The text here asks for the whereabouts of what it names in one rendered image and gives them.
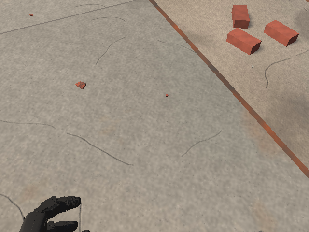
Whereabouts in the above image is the left robot hand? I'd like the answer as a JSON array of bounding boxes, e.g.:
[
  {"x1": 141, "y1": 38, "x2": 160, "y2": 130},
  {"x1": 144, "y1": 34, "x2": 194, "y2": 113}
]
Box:
[{"x1": 19, "y1": 196, "x2": 90, "y2": 232}]

